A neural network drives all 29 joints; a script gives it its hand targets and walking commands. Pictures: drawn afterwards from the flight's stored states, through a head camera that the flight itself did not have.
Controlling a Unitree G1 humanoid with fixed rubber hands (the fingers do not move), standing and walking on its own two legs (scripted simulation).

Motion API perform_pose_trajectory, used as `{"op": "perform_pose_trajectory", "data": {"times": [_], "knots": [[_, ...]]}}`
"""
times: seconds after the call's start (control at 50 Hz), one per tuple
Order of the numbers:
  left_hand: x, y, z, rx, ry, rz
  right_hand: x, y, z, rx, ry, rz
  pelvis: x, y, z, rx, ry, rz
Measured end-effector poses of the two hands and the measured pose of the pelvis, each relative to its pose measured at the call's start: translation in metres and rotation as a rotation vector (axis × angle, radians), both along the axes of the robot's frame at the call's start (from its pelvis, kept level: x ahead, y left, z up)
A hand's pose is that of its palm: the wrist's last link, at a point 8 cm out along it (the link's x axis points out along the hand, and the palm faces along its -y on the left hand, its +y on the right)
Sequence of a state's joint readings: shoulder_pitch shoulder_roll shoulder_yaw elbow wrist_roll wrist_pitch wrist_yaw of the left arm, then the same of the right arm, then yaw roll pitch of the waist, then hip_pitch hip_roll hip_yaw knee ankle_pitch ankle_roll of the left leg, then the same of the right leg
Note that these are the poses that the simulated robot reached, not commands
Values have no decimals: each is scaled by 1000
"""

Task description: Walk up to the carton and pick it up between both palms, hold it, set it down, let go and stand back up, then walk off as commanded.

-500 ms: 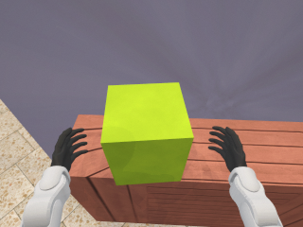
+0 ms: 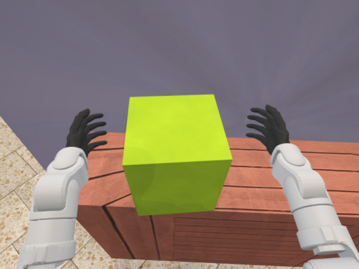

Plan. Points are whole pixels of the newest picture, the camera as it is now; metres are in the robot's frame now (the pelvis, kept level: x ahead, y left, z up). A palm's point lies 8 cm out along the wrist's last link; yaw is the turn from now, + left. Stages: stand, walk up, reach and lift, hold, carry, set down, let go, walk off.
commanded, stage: reach and lift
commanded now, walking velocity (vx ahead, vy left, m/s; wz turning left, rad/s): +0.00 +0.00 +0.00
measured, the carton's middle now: (174, 157) +0.40 +0.02 +0.00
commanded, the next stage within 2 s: none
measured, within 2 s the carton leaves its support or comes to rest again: neither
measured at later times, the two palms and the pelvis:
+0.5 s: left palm (82, 112) +0.41 +0.22 +0.15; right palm (268, 106) +0.44 -0.18 +0.16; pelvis +0.00 -0.01 +0.00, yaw +2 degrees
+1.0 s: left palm (96, 153) +0.38 +0.21 +0.04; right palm (246, 144) +0.42 -0.16 +0.04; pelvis +0.01 +0.00 -0.01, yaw +1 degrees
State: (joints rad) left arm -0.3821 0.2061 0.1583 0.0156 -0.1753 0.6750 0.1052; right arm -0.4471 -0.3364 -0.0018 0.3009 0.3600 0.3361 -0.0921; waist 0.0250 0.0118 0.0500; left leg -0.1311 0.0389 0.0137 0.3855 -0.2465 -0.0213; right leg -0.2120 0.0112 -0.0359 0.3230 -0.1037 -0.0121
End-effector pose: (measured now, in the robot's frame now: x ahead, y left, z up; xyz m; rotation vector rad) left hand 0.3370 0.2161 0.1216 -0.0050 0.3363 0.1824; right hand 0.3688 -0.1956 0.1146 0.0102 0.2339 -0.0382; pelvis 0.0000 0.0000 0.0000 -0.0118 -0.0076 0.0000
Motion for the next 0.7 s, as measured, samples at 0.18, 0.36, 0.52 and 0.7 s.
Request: {"op": "perform_pose_trajectory", "data": {"times": [0.18,0.36,0.52,0.7], "knots": [[29,2,14,4,10,1,23,0,19,6,5,11,-3,-2,-1,3,41,3],[53,3,26,4,11,14,52,2,33,10,15,10,-1,-5,-1,-2,75,14],[71,5,30,10,-3,10,71,12,40,21,10,16,2,-6,0,-5,96,29],[61,10,-4,12,-7,15,64,16,1,5,31,-2,10,-1,1,-11,89,34]]}}
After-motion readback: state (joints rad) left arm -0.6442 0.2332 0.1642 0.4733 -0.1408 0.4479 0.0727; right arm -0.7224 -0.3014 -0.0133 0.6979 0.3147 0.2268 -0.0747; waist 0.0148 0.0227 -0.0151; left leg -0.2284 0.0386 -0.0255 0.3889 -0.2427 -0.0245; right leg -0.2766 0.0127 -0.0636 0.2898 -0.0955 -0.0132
